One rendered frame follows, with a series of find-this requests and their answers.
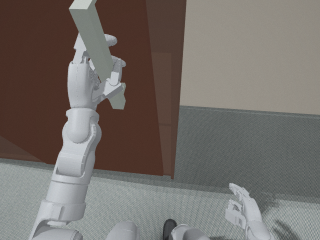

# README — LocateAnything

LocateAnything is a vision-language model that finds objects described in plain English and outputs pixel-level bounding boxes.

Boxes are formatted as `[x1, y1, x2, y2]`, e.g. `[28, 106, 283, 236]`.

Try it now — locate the robot right thigh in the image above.
[170, 226, 211, 240]

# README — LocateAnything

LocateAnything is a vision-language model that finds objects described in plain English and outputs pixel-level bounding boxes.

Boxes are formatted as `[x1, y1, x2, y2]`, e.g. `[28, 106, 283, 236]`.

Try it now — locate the right robot forearm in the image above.
[244, 220, 276, 240]

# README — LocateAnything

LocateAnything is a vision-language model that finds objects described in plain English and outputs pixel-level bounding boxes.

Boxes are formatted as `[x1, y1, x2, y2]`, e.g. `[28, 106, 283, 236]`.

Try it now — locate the wardrobe door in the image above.
[0, 136, 33, 156]
[0, 0, 164, 176]

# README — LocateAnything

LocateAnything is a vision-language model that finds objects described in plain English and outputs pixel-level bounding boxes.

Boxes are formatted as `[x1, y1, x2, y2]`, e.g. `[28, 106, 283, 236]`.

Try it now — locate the handle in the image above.
[69, 0, 126, 110]

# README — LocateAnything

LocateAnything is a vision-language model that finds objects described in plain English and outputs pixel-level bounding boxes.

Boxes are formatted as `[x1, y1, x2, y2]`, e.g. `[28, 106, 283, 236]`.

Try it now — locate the left robot forearm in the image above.
[28, 107, 102, 240]

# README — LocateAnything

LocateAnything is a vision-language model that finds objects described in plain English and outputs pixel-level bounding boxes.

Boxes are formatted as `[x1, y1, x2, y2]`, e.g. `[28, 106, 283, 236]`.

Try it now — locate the right robot shin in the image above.
[168, 224, 188, 240]

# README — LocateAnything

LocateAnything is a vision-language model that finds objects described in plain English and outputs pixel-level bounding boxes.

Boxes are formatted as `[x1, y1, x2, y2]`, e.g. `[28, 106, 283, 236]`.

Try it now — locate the robot left hand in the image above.
[67, 33, 126, 111]

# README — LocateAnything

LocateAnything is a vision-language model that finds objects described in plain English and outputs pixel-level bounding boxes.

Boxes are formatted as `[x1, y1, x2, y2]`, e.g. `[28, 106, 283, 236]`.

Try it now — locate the robot left upper arm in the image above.
[32, 226, 83, 240]

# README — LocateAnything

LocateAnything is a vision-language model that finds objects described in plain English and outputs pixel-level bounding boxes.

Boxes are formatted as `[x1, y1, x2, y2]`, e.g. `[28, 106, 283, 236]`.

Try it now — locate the robot right hand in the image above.
[225, 183, 263, 232]

